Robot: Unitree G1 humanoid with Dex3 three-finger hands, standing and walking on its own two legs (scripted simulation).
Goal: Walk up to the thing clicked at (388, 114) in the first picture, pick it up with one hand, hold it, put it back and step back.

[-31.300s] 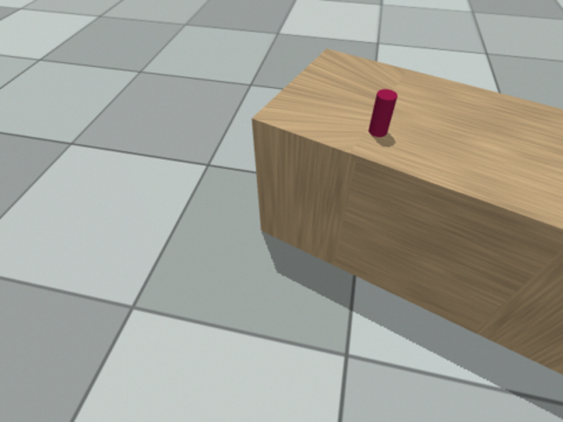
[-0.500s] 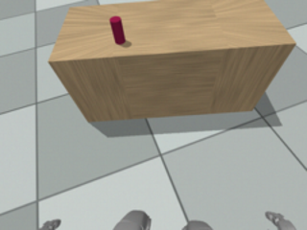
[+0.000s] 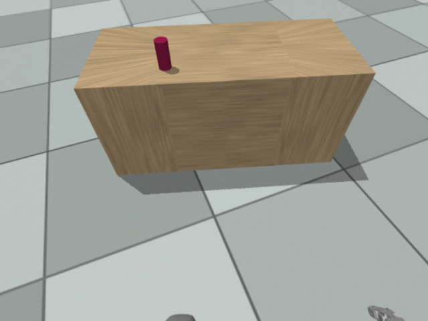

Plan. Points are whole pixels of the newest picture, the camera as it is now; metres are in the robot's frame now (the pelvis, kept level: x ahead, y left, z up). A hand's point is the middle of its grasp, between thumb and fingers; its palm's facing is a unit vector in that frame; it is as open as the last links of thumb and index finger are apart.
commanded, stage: step back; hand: left
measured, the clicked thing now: (163, 54) +1.12 +0.28 -0.10
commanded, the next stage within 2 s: stand in 0.78 s
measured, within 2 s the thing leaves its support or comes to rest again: neither
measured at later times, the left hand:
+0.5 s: hand out of the picture +0.13 +0.30 -0.15, palm faces +0.03 -0.93 -0.37, open 7.4 cm
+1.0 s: hand (97, 308) +0.16 +0.27 -0.14, palm faces +0.03 -0.95 -0.32, open 7.4 cm
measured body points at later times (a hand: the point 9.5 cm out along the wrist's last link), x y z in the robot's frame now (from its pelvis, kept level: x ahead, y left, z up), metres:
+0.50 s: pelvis +0.04 +0.03 +0.00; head +0.07 +0.04 +0.45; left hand +0.13 +0.35 -0.12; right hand +0.12 -0.28 -0.12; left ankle +0.05 +0.15 -0.73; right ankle +0.08 -0.11 -0.72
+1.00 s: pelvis +0.08 +0.02 +0.01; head +0.10 +0.03 +0.46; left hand +0.16 +0.32 -0.12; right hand +0.19 -0.27 -0.11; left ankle +0.05 +0.15 -0.73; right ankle +0.09 -0.11 -0.73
